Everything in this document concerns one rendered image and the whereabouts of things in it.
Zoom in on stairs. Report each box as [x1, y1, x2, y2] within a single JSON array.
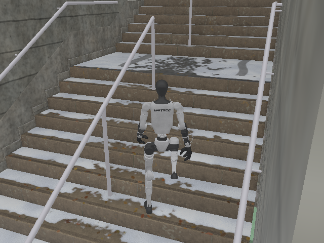
[[0, 67, 270, 243], [115, 0, 281, 62]]

